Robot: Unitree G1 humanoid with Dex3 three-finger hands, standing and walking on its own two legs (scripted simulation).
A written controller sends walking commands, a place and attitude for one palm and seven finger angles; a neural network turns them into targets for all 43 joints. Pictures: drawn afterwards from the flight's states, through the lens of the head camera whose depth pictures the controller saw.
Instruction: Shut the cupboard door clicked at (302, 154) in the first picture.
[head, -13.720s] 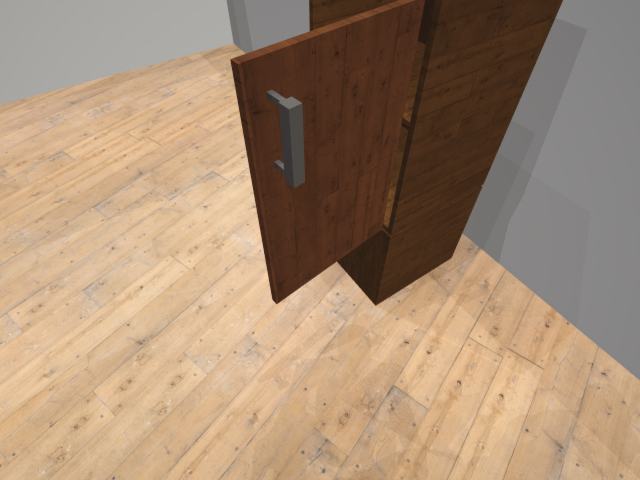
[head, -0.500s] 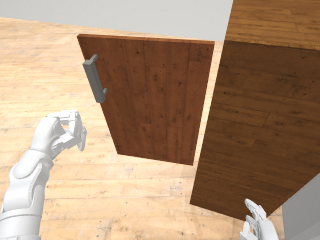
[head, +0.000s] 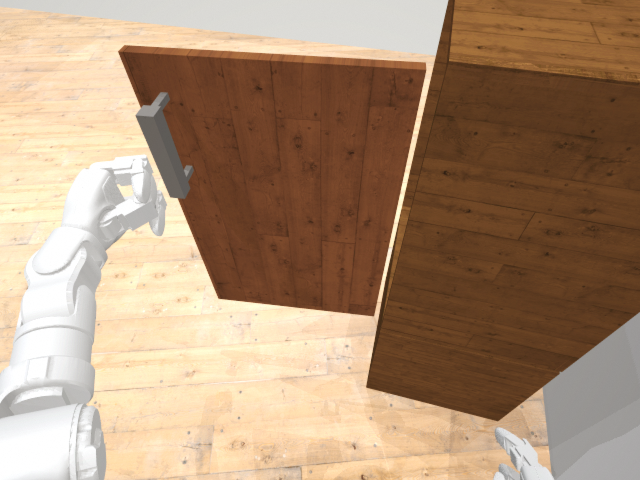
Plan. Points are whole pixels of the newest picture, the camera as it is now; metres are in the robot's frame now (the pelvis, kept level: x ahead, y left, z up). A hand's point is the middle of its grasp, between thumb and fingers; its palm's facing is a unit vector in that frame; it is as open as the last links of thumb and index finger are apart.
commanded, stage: bring the fist close to the handle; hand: left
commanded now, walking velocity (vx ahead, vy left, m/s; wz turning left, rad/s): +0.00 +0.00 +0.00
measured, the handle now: (171, 147) +0.52 +0.23 +0.13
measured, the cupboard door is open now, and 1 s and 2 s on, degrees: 97 95 79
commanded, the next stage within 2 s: push the door shut along its arc in 0.54 s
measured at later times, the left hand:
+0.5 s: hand (151, 194) +0.42 +0.23 +0.14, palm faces -0.07 -1.00 +0.01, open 3.1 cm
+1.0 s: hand (171, 170) +0.45 +0.21 +0.15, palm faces -0.15 -0.99 +0.00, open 3.1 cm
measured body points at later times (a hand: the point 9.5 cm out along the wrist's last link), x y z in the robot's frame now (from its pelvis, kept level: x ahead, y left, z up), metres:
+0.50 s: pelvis +0.00 +0.01 +0.00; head +0.04 +0.00 +0.45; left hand +0.42 +0.28 +0.14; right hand +0.07 -0.26 -0.11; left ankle -0.01 +0.11 -0.73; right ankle +0.00 -0.11 -0.73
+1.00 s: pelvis -0.01 +0.01 -0.01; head +0.05 +0.01 +0.44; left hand +0.45 +0.26 +0.15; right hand +0.07 -0.27 -0.12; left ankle -0.01 +0.11 -0.73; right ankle +0.00 -0.11 -0.73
